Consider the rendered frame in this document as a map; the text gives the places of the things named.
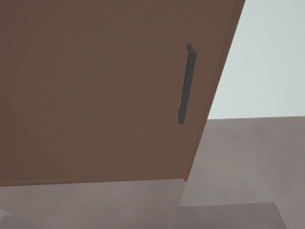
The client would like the wardrobe door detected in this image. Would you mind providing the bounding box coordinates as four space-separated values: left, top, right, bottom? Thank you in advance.
0 92 69 181
0 0 237 183

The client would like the handle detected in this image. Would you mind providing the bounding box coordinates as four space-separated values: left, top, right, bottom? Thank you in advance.
177 43 197 125

